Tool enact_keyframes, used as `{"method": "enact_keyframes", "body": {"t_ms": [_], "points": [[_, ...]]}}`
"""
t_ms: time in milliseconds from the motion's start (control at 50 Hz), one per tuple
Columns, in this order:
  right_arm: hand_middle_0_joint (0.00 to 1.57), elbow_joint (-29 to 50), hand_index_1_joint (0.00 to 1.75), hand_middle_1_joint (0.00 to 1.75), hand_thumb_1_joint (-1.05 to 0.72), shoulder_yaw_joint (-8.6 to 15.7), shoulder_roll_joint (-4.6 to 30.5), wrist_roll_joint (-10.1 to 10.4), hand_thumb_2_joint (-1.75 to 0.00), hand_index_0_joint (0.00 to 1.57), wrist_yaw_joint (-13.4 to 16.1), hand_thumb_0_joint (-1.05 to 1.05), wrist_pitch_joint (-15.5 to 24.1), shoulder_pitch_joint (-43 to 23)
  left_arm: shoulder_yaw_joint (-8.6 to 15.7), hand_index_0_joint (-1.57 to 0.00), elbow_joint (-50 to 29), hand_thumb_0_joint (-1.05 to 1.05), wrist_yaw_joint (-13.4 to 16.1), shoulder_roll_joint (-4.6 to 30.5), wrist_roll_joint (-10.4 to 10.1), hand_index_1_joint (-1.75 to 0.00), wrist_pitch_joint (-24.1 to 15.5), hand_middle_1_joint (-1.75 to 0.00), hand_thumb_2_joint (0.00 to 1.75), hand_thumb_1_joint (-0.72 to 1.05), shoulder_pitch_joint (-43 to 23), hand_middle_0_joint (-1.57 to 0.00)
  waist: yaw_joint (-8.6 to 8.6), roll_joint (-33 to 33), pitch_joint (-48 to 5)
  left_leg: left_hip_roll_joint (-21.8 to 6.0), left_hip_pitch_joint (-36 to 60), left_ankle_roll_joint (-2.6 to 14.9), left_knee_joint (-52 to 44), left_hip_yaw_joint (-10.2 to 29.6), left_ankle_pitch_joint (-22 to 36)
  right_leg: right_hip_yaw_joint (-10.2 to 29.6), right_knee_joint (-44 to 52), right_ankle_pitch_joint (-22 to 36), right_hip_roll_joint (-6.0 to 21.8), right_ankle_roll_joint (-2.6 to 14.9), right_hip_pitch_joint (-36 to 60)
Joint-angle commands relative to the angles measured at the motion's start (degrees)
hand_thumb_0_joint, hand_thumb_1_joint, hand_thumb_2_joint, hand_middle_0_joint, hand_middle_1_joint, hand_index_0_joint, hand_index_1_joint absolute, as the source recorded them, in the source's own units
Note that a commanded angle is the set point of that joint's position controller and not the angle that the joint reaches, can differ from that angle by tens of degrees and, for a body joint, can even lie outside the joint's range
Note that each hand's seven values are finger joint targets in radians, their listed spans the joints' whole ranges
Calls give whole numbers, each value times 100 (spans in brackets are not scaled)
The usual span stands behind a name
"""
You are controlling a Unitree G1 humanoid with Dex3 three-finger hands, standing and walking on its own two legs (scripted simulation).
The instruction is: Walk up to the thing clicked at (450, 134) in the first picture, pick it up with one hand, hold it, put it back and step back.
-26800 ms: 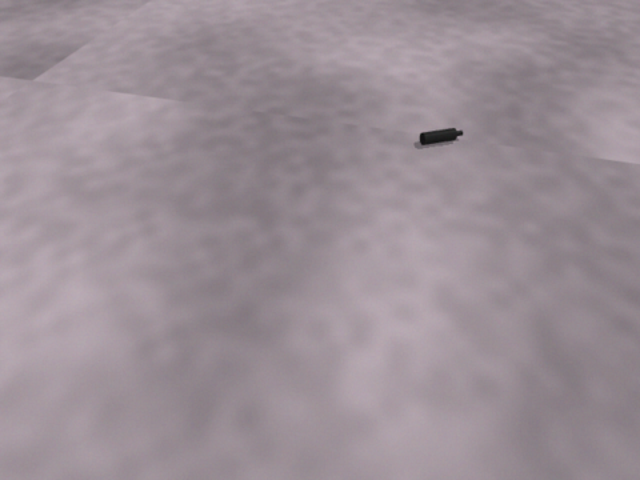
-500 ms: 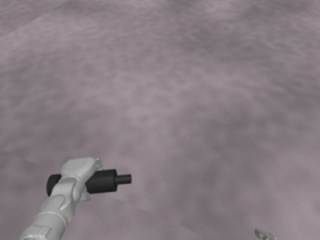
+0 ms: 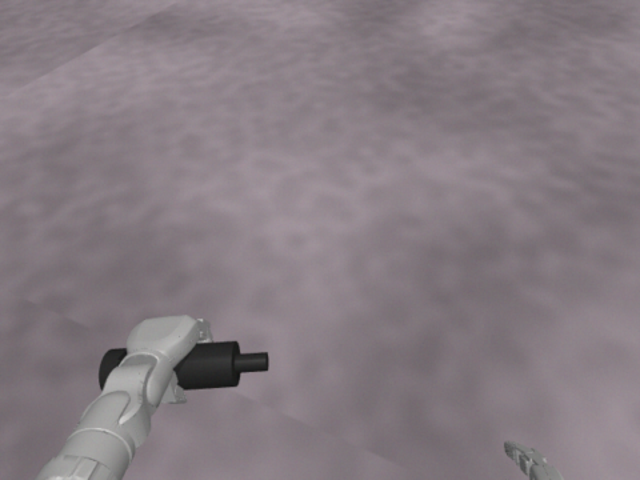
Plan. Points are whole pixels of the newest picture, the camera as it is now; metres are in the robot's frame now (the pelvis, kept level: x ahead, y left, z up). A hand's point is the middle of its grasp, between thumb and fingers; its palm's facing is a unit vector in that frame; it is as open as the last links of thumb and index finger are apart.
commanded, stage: hold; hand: left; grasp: from above
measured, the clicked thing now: (189, 366) +0.30 +0.21 -0.07
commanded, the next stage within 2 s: crouch in 0.88 s
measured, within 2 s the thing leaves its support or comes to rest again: neither
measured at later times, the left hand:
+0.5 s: hand (170, 367) +0.29 +0.22 -0.04, palm faces -0.47 -0.05 -0.88, open 9.2 cm
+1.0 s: hand (173, 361) +0.30 +0.22 -0.04, palm faces -0.47 -0.05 -0.88, open 9.2 cm
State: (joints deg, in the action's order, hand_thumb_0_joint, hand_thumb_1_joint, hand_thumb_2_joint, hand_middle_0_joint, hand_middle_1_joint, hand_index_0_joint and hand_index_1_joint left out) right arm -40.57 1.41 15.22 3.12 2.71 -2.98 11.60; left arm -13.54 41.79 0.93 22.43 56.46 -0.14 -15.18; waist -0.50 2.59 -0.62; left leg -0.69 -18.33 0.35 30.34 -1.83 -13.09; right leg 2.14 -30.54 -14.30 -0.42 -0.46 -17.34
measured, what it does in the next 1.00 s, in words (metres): stands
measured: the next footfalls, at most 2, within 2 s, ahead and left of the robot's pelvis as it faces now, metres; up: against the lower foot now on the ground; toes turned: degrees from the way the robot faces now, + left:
none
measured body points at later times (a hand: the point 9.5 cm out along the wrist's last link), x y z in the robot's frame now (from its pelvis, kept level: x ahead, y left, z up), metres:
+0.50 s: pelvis +0.00 +0.00 +0.00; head +0.01 -0.02 +0.45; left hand +0.31 +0.22 +0.01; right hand +0.15 -0.25 -0.11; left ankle +0.03 +0.12 -0.73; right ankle +0.02 -0.13 -0.73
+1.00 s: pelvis +0.01 +0.00 +0.01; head +0.02 -0.02 +0.45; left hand +0.32 +0.22 +0.01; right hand +0.16 -0.26 -0.11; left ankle +0.03 +0.12 -0.73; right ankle +0.02 -0.13 -0.73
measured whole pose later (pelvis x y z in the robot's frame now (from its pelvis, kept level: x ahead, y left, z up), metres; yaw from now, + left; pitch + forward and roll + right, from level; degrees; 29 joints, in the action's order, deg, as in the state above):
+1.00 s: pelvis +0.01 +0.00 +0.01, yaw +0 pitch +0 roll +0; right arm -40.3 1.1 14.8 3.6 3.3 -4.1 10.0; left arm -13.5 37.9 -2.0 22.7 56.3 0.3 -14.1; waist 0.2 2.9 -0.2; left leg -0.5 -14.5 0.2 26.6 -1.7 -12.2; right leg 2.1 -27.2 -13.6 -0.3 -0.3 -13.7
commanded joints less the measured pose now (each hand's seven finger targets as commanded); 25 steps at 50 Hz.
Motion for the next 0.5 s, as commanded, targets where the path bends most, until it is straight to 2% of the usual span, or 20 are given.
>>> {"method": "enact_keyframes", "body": {"t_ms": [0,20,40,60,80,140,180,220,240,280,320,380,420,440,460,480], "points": [[20,751,30,30,-89,258,737,10,-90,20,64,0,260,-501,713,-101,-1409,0,338,1380,25,-74,16,-78,77,68,-2331,-98,16,76,-1513,105,896,29,-446,81,533,-72,579,464,-142,117,152],[20,769,30,30,-90,250,734,12,-90,20,62,0,257,-539,662,-101,-1213,0,318,1312,10,-74,39,-77,80,66,-2200,-98,-23,-43,-1395,111,864,35,-446,80,507,-83,614,428,-135,100,163],[20,764,30,30,-90,246,719,15,-90,20,66,0,268,-527,636,-100,-1500,0,283,1331,16,-75,17,-78,80,66,-2431,-97,-18,8,-1490,118,887,49,-440,75,524,-52,615,465,-128,98,187],[20,780,30,30,-90,254,729,27,-90,20,77,0,264,-560,776,-101,-1359,0,272,1467,7,-75,30,-78,80,67,-2251,-98,56,16,-1482,137,879,49,-444,47,570,-59,639,477,-126,95,229],[20,775,30,30,-90,239,710,28,-90,20,76,0,261,-566,680,-101,-1361,0,230,1356,-19,-76,35,-79,80,67,-2239,-97,15,-51,-1422,136,857,57,-451,32,537,-57,664,450,-129,92,180],[20,787,30,30,-90,236,721,31,-90,20,86,0,272,-623,698,-101,-1427,0,157,1380,-58,-75,39,-78,81,67,-2206,-98,34,-46,-1403,103,933,57,-511,67,517,-70,686,428,-135,98,239],[20,836,30,30,-90,216,694,39,-90,20,86,0,272,-653,599,-100,-1425,0,88,1258,-88,-75,34,-78,81,65,-2113,-98,43,-121,-1380,114,920,68,-541,67,540,-81,706,449,-122,93,279],[20,864,30,30,-90,201,682,49,-90,20,101,0,269,-694,702,-100,-1510,0,52,1393,-110,-75,11,-78,79,65,-2089,-97,97,-130,-1341,126,861,79,-570,61,482,-73,755,381,-118,88,336],[20,898,30,30,-90,182,668,57,-90,20,103,0,270,-742,648,-101,-1533,0,21,1337,-130,-75,1,-77,80,66,-2033,-98,82,-145,-1260,147,861,90,-585,29,428,-60,793,317,-105,85,306],[20,874,30,30,-90,186,670,59,-90,20,119,0,267,-735,716,-99,-1632,0,-19,1439,-107,-74,-24,-76,79,64,-2186,-96,74,-45,-1383,142,976,78,-589,23,533,-53,773,415,-111,93,312],[20,871,30,30,-90,182,670,44,-90,20,119,0,261,-723,644,-97,-1706,0,-44,1328,-95,-73,-39,-75,78,60,-2085,-94,54,-93,-1365,109,1043,65,-604,73,557,-79,758,436,-130,103,314],[20,848,30,30,-90,177,665,44,-90,20,131,0,246,-713,650,-96,-1753,0,-14,1327,-59,-74,-57,-76,80,59,-2158,-94,39,-50,-1453,130,1142,63,-583,53,748,-76,736,626,-124,106,318],[20,820,30,30,-90,182,675,42,-90,20,137,0,238,-682,779,-95,-1670,0,36,1448,-51,-76,-39,-79,80,59,-2174,-92,44,-79,-1465,123,1113,67,-568,48,833,-98,739,703,-141,98,363],[20,834,30,30,-90,177,666,49,-90,20,133,0,233,-714,767,-95,-1669,0,61,1402,-56,-75,-17,-78,80,59,-2057,-93,82,-35,-1452,136,1133,56,-578,40,901,-102,726,761,-131,108,389],[20,821,30,30,-90,190,663,46,-90,20,125,0,228,-649,695,-95,-1723,0,67,1306,-50,-76,-8,-78,82,59,-2085,-92,49,2,-1498,127,1172,50,-563,33,954,-97,706,825,-136,109,369],[20,810,30,30,-90,201,676,47,-90,20,126,0,223,-691,769,-95,-1771,0,84,1401,-55,-76,-5,-78,83,59,-2191,-93,74,48,-1558,111,1214,40,-582,47,956,-110,707,811,-143,116,404]]}}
